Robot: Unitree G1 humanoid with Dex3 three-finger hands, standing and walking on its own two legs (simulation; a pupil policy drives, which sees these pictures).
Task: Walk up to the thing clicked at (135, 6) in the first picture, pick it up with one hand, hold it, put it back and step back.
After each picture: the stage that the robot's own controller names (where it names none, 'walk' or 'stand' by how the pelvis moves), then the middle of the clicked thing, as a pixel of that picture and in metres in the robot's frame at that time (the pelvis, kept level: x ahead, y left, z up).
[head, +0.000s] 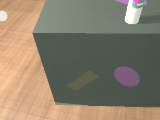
stand; out of the picture +0.77 -0.23 +0.13
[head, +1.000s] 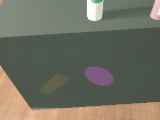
rise first; out of the picture +0.72 -0.01 +0.17
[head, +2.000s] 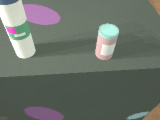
stand; (16, 24) +0.48 +0.25 +0.16
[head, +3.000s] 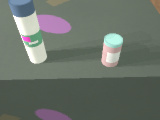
stand; (30, 33) +0.50 +0.23 +0.14
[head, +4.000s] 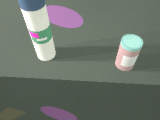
stand; (39, 28) +0.48 +0.17 +0.15
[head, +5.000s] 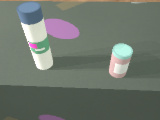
stand; (38, 40) +0.48 +0.19 +0.13
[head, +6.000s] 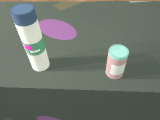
stand; (33, 41) +0.47 +0.21 +0.13
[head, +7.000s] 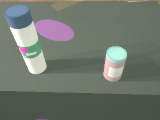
stand; (29, 43) +0.45 +0.22 +0.13
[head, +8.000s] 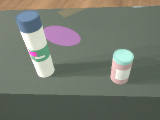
rise first; (38, 47) +0.45 +0.21 +0.13
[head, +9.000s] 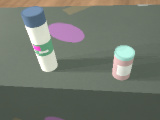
go down; (42, 42) +0.47 +0.21 +0.14
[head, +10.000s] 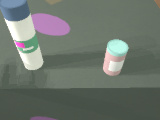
go down; (25, 38) +0.46 +0.19 +0.15
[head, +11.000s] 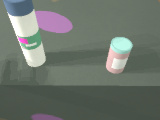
go down; (28, 34) +0.47 +0.19 +0.15
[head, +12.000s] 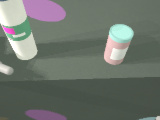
close in; (15, 23) +0.46 +0.20 +0.18
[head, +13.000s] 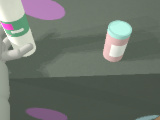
close; (13, 19) +0.48 +0.21 +0.19
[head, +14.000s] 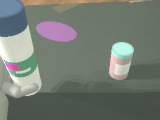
lift; (19, 56) +0.31 +0.18 +0.24
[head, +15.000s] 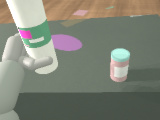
lift; (33, 27) +0.32 +0.14 +0.32
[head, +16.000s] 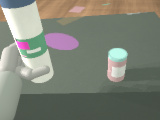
hold; (30, 38) +0.32 +0.15 +0.29
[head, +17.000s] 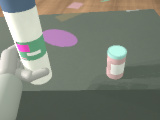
crouch; (29, 40) +0.33 +0.16 +0.27
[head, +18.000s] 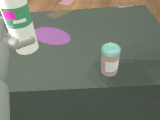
crouch; (15, 10) +0.42 +0.19 +0.31
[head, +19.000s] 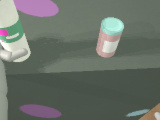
lower; (6, 24) +0.46 +0.21 +0.18
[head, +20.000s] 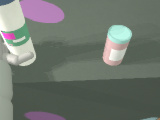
lower; (13, 28) +0.44 +0.20 +0.19
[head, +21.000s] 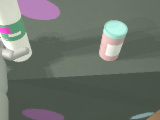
lower; (9, 22) +0.46 +0.20 +0.19
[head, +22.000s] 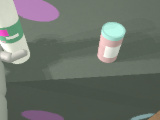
lower; (6, 25) +0.46 +0.21 +0.19
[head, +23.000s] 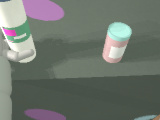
loosen; (14, 24) +0.45 +0.20 +0.19
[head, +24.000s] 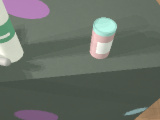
withdraw; out of the picture +0.46 +0.21 +0.19
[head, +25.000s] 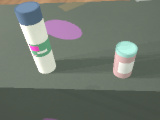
sink last; (38, 42) +0.44 +0.20 +0.16
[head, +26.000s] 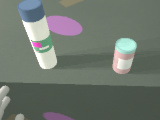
stand; (40, 38) +0.46 +0.20 +0.15
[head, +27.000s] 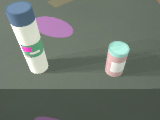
stand; (30, 42) +0.44 +0.20 +0.14
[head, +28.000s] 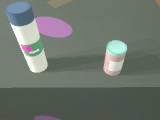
stand; (30, 41) +0.45 +0.21 +0.14
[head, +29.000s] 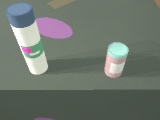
stand; (30, 43) +0.44 +0.21 +0.14
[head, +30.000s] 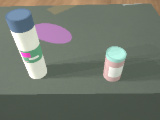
walk; (30, 48) +0.44 +0.21 +0.14
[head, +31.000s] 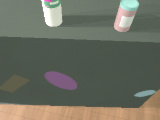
walk; out of the picture +0.63 +0.15 +0.15
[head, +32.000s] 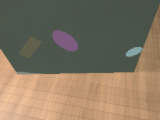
walk; out of the picture +1.02 +0.24 +0.16
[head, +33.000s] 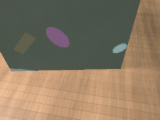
stand; out of the picture +1.15 +0.23 +0.15
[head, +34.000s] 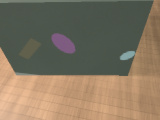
stand; out of the picture +1.08 +0.21 +0.13
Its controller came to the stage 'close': yes
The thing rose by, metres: 0.20
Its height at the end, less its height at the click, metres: +0.00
